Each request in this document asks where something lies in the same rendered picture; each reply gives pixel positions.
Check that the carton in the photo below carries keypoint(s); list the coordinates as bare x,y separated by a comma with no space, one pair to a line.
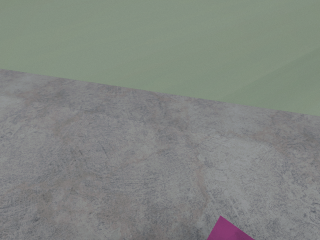
225,230

